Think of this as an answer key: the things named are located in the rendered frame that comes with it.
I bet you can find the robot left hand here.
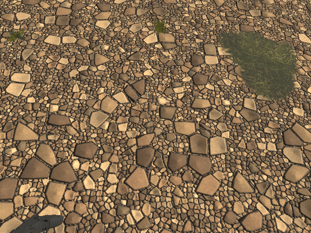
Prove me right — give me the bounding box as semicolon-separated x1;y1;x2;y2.
10;215;64;233

